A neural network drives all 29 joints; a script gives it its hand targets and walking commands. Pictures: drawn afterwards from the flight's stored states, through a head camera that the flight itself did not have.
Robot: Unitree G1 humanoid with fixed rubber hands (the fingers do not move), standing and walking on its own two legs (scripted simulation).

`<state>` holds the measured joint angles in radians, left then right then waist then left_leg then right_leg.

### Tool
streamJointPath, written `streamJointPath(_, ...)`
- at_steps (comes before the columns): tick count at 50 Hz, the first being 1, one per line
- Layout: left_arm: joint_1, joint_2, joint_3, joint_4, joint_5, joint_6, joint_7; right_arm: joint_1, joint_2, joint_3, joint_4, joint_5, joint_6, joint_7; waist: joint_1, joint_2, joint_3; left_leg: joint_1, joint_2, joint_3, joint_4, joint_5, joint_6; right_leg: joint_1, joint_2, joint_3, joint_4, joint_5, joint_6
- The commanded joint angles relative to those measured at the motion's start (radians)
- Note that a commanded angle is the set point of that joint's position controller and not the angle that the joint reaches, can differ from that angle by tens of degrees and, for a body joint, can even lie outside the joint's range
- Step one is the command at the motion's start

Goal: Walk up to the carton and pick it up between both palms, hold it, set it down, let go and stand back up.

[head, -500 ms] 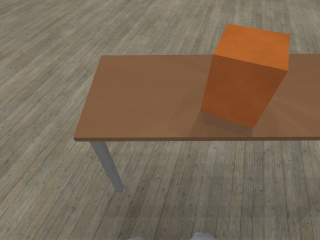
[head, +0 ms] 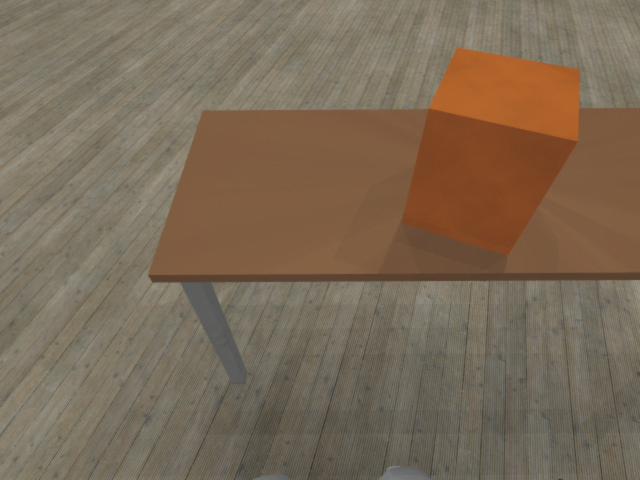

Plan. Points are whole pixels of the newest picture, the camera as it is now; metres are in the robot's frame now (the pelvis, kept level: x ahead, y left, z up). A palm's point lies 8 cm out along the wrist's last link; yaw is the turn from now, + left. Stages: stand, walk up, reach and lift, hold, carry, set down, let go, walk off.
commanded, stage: walk up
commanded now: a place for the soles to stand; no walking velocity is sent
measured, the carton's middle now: (482, 153) +0.64 -0.27 +0.03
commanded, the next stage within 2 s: none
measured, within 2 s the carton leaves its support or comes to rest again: neither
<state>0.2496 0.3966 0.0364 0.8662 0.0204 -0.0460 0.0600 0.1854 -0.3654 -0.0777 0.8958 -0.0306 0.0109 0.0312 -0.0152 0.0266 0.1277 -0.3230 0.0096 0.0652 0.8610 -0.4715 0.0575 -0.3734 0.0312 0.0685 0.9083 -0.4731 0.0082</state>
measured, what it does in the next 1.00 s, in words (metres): steps on the spot: right foot, then left foot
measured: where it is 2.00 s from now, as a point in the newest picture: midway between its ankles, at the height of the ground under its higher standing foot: outside the picture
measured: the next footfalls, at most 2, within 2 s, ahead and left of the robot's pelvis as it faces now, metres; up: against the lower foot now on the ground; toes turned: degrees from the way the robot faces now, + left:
right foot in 0.62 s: +0.08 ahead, -0.14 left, +0.00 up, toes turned +4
left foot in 0.82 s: +0.05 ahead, +0.16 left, +0.00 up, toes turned +4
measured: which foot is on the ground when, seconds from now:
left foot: down 0.00-0.64, up 0.66-0.80, down 0.82-1.00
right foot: down 0.00-0.38, up 0.40-0.60, down 0.62-1.00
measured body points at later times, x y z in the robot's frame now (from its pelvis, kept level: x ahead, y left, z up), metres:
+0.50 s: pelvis +0.00 +0.00 +0.00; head +0.03 +0.01 +0.45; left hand +0.09 +0.33 -0.11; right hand +0.09 -0.31 -0.11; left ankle +0.00 +0.08 -0.70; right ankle +0.01 -0.15 -0.68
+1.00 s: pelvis +0.00 +0.01 +0.00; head +0.03 +0.01 +0.45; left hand +0.09 +0.33 -0.11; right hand +0.09 -0.30 -0.11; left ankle +0.00 +0.09 -0.70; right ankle +0.01 -0.14 -0.68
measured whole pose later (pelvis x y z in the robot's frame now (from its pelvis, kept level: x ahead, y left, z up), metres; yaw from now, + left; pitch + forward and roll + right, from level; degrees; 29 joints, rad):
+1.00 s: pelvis +0.00 +0.01 +0.00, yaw +0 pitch -4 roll -2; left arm 0.25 0.40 0.04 0.87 0.02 -0.05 0.06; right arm 0.18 -0.37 -0.08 0.90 -0.03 0.00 0.03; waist -0.02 0.02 0.13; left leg -0.32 0.01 0.06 0.86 -0.47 0.05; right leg -0.37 0.03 0.07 0.95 -0.49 0.01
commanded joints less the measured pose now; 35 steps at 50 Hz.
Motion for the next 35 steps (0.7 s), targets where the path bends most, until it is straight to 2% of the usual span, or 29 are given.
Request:
streamJointPath(1,0.010,0.232,0.055,-0.024,-0.016,-0.013,0.011,-0.016,-0.283,-0.066,-0.068,-0.008,-0.040,-0.032,-0.023,0.131,-0.035,0.189,0.298,-0.373,-0.435,0.423,0.077,-0.234,-0.023,-0.016,0.075,-0.084,-0.034)
streamJointPath(2,0.010,0.229,0.054,-0.025,-0.016,-0.018,0.013,-0.004,-0.277,-0.066,-0.070,-0.004,-0.039,-0.032,-0.021,0.137,-0.048,0.198,0.292,-0.351,-0.393,0.561,0.086,-0.211,-0.026,-0.034,0.045,-0.095,-0.037)
streamJointPath(3,0.023,0.231,0.056,-0.031,-0.012,-0.026,0.011,0.011,-0.284,-0.069,-0.076,0.000,-0.039,-0.030,-0.022,0.165,-0.073,0.211,0.301,-0.327,-0.369,0.600,0.106,-0.173,-0.035,-0.064,-0.007,-0.100,-0.040)
streamJointPath(4,0.027,0.223,0.055,-0.033,-0.012,-0.035,0.010,-0.002,-0.277,-0.064,-0.080,0.001,-0.037,-0.029,-0.010,0.142,-0.070,0.180,0.291,-0.307,-0.333,0.652,0.122,-0.126,-0.035,-0.080,-0.092,-0.065,-0.044)
streamJointPath(5,0.054,0.220,0.054,-0.024,-0.010,-0.042,0.013,-0.031,-0.278,-0.062,-0.082,0.006,-0.031,-0.028,0.017,0.117,-0.075,0.150,0.264,-0.247,-0.276,0.685,0.099,-0.047,-0.032,-0.095,-0.219,0.045,-0.059)
streamJointPath(6,0.115,0.227,0.059,-0.009,-0.008,-0.053,0.015,-0.082,-0.266,-0.057,-0.101,0.008,-0.027,-0.023,0.057,0.105,-0.097,0.050,0.207,-0.171,-0.189,0.653,0.066,0.094,-0.039,-0.049,-0.339,0.251,-0.079)
streamJointPath(7,0.159,0.294,0.082,0.011,0.002,-0.061,0.023,-0.119,-0.233,-0.050,-0.123,0.016,-0.026,-0.021,0.079,0.021,-0.147,-0.069,0.119,-0.099,-0.003,0.628,0.011,0.219,-0.102,0.152,-0.349,0.433,-0.135)
streamJointPath(8,0.145,0.356,0.095,0.000,0.007,-0.064,0.029,-0.099,-0.193,-0.045,-0.138,0.022,-0.019,-0.022,0.063,-0.103,-0.165,-0.186,0.021,-0.087,0.140,0.350,-0.058,0.246,-0.287,0.519,-0.413,0.516,-0.244)
streamJointPath(9,0.128,0.351,0.087,-0.011,-0.007,-0.062,0.027,-0.102,-0.218,-0.051,-0.130,0.022,-0.002,-0.028,0.059,-0.150,-0.151,-0.216,0.004,-0.148,0.177,-0.170,-0.060,0.230,-0.378,0.626,-0.419,0.600,-0.345)
streamJointPath(10,0.105,0.346,0.083,-0.021,-0.001,-0.061,0.025,-0.108,-0.233,-0.054,-0.123,0.016,0.007,-0.028,0.047,-0.103,-0.124,-0.204,0.022,-0.174,0.198,-0.231,-0.049,0.184,-0.378,0.616,-0.416,0.540,-0.351)
streamJointPath(12,0.059,0.320,0.073,-0.033,0.003,-0.052,0.030,-0.100,-0.231,-0.054,-0.109,0.012,0.004,-0.022,0.029,-0.119,-0.068,-0.220,0.034,-0.176,0.108,-0.204,-0.035,0.162,-0.317,0.561,-0.410,0.490,-0.307)
streamJointPath(14,0.028,0.309,0.071,-0.040,0.004,-0.047,0.024,-0.034,-0.230,-0.064,-0.086,0.011,-0.003,-0.017,-0.001,-0.154,-0.088,-0.130,0.045,-0.157,-0.008,-0.103,-0.030,0.107,-0.306,0.519,-0.401,0.490,-0.268)
streamJointPath(15,-0.011,0.307,0.065,-0.046,0.002,-0.042,0.021,-0.016,-0.237,-0.068,-0.076,0.009,-0.008,-0.017,-0.016,-0.146,-0.086,-0.045,0.043,-0.148,-0.112,-0.031,-0.028,0.043,-0.285,0.482,-0.384,0.444,-0.251)
streamJointPath(16,-0.056,0.297,0.059,-0.056,0.000,-0.036,0.018,0.029,-0.237,-0.074,-0.055,0.006,-0.018,-0.020,-0.052,-0.140,-0.089,0.068,0.046,-0.152,-0.240,0.082,-0.031,-0.048,-0.246,0.413,-0.331,0.413,-0.218)
streamJointPath(17,-0.100,0.244,0.042,-0.060,-0.009,-0.030,0.013,0.065,-0.262,-0.080,-0.042,-0.005,-0.030,-0.024,-0.078,-0.048,-0.082,0.157,0.105,-0.257,-0.406,0.098,-0.026,-0.156,-0.161,0.276,-0.193,0.425,-0.145)
streamJointPath(18,-0.108,0.177,0.030,-0.057,-0.020,-0.024,0.011,0.061,-0.313,-0.087,-0.040,-0.007,-0.041,-0.027,-0.070,0.100,-0.068,0.196,0.241,-0.471,-0.561,0.061,0.003,-0.251,0.004,0.081,-0.008,0.250,-0.064)
streamJointPath(19,-0.090,0.222,0.043,-0.048,-0.017,-0.014,0.020,0.022,-0.329,-0.083,-0.055,0.005,-0.044,-0.025,-0.050,0.086,-0.018,0.133,0.356,-0.527,-0.589,0.087,0.042,-0.280,0.038,0.007,0.050,-0.090,-0.041)
streamJointPath(21,-0.049,0.241,0.048,-0.031,-0.014,-0.005,0.016,-0.004,-0.305,-0.075,-0.058,0.007,-0.044,-0.027,-0.034,0.042,0.017,0.102,0.338,-0.469,-0.560,0.133,0.055,-0.257,0.002,0.012,0.109,-0.106,-0.043)
streamJointPath(23,-0.017,0.234,0.051,-0.025,-0.016,-0.008,0.007,-0.014,-0.288,-0.067,-0.061,-0.001,-0.044,-0.034,-0.027,0.094,-0.021,0.170,0.295,-0.394,-0.484,0.302,0.048,-0.244,-0.020,0.005,0.086,-0.081,-0.040)
streamJointPath(24,-0.005,0.230,0.052,-0.028,-0.016,-0.011,0.007,-0.010,-0.284,-0.066,-0.068,-0.004,-0.043,-0.036,-0.027,0.130,-0.043,0.203,0.290,-0.366,-0.441,0.422,0.060,-0.236,-0.022,-0.005,0.075,-0.089,-0.033)
streamJointPath(27,0.004,0.231,0.055,-0.037,-0.009,-0.026,0.009,0.019,-0.287,-0.068,-0.074,-0.001,-0.037,-0.030,-0.029,0.157,-0.066,0.224,0.303,-0.336,-0.378,0.578,0.106,-0.189,-0.040,-0.073,-0.016,-0.109,-0.044)
streamJointPath(28,0.016,0.225,0.053,-0.036,-0.010,-0.032,0.010,0.003,-0.290,-0.067,-0.076,0.003,-0.035,-0.029,-0.009,0.151,-0.064,0.186,0.299,-0.317,-0.345,0.613,0.118,-0.136,-0.040,-0.089,-0.086,-0.049,-0.051)
streamJointPath(29,0.066,0.217,0.052,-0.020,-0.008,-0.043,0.011,-0.046,-0.275,-0.060,-0.088,0.009,-0.032,-0.025,0.024,0.139,-0.077,0.111,0.267,-0.242,-0.283,0.613,0.111,-0.016,-0.035,-0.105,-0.215,0.066,-0.063)
streamJointPath(30,0.129,0.230,0.061,0.003,-0.003,-0.053,0.013,-0.098,-0.263,-0.054,-0.105,0.008,-0.026,-0.021,0.065,0.111,-0.104,0.007,0.206,-0.164,-0.184,0.556,0.076,0.129,-0.027,-0.056,-0.356,0.226,-0.087)
streamJointPath(31,0.182,0.309,0.093,0.024,0.008,-0.063,0.023,-0.125,-0.220,-0.043,-0.128,0.012,-0.023,-0.017,0.086,-0.022,-0.132,-0.132,0.097,-0.091,0.034,0.508,0.012,0.247,-0.117,0.204,-0.399,0.350,-0.134)
streamJointPath(32,0.152,0.366,0.098,-0.004,0.010,-0.068,0.027,-0.113,-0.180,-0.037,-0.144,0.016,-0.013,-0.017,0.067,-0.156,-0.133,-0.257,-0.004,-0.087,0.160,0.113,-0.051,0.259,-0.328,0.614,-0.478,0.433,-0.257)
streamJointPath(33,0.122,0.365,0.090,-0.014,-0.001,-0.066,0.025,-0.113,-0.229,-0.049,-0.129,0.013,0.006,-0.027,0.054,-0.138,-0.141,-0.234,0.009,-0.167,0.199,-0.206,-0.048,0.203,-0.395,0.668,-0.463,0.464,-0.342)
streamJointPath(34,0.087,0.346,0.086,-0.024,0.000,-0.064,0.025,-0.109,-0.243,-0.051,-0.118,0.016,0.012,-0.026,0.041,-0.104,-0.104,-0.219,0.023,-0.179,0.208,-0.221,-0.048,0.166,-0.370,0.621,-0.439,0.452,-0.342)
streamJointPath(35,0.077,0.329,0.080,-0.019,-0.001,-0.061,0.029,-0.112,-0.233,-0.050,-0.114,0.012,0.010,-0.021,0.035,-0.104,-0.083,-0.236,0.033,-0.178,0.170,-0.205,-0.044,0.170,-0.338,0.580,-0.425,0.469,-0.325)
